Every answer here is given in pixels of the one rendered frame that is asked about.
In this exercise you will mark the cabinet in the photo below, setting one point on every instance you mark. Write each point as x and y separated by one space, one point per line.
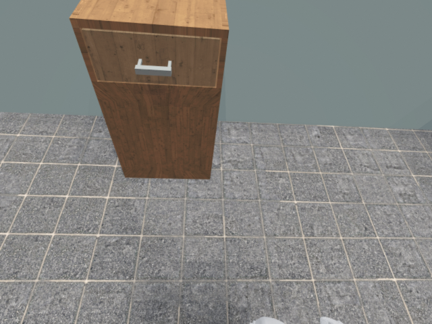
158 130

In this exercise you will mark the drawer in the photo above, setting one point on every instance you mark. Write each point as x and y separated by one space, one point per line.
115 54

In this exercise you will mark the handle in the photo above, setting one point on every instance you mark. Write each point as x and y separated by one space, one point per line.
152 70

